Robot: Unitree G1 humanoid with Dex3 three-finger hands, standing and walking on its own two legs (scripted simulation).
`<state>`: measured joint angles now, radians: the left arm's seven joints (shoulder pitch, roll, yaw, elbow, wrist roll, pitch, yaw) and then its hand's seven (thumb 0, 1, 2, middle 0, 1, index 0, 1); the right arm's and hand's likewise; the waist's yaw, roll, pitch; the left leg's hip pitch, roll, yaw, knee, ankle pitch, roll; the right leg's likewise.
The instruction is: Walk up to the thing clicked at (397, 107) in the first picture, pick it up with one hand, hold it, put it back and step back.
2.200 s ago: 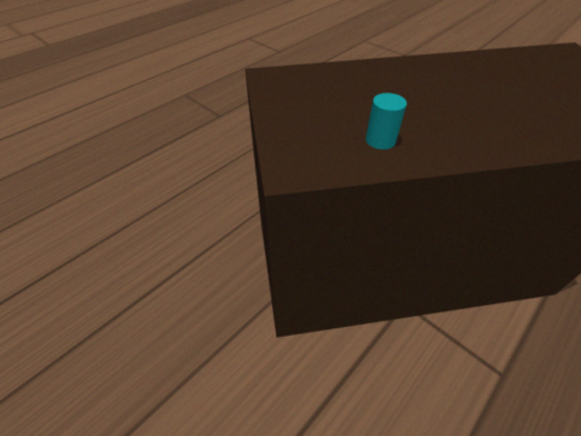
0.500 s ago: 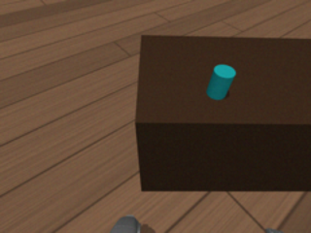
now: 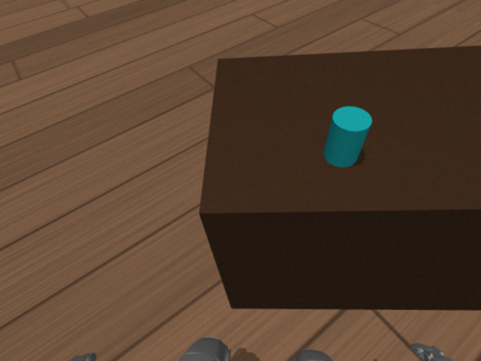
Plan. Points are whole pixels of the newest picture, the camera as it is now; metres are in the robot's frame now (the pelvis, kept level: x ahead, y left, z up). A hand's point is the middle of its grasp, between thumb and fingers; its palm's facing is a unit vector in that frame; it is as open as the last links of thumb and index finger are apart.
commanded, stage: walk up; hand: right
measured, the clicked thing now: (345, 137) +0.51 -0.19 +0.05
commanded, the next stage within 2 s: stand in 1.28 s
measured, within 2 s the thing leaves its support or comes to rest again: neither
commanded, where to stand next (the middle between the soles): +0.06 +0.02 m, yaw +0 degrees
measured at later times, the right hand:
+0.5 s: hand out of the picture +0.11 -0.24 -0.13, palm faces -0.07 +0.93 -0.35, open 7.4 cm
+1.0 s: hand out of the picture +0.09 -0.24 -0.13, palm faces -0.05 +0.94 -0.33, open 7.4 cm
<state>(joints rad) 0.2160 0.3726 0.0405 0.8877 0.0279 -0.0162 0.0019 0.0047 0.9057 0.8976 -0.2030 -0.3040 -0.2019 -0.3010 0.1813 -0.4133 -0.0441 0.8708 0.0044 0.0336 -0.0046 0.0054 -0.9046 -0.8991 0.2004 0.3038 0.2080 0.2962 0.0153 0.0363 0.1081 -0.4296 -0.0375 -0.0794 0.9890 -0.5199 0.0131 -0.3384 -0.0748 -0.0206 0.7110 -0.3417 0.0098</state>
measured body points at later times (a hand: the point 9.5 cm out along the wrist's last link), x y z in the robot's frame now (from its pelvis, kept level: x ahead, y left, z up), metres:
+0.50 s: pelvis +0.00 +0.01 +0.01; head +0.01 +0.02 +0.46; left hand +0.08 +0.32 -0.11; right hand +0.11 -0.28 -0.11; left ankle -0.01 +0.14 -0.72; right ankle +0.03 -0.13 -0.72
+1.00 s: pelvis +0.00 +0.01 +0.03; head +0.00 +0.01 +0.48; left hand +0.07 +0.32 -0.10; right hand +0.09 -0.29 -0.11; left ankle -0.01 +0.14 -0.72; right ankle +0.03 -0.13 -0.72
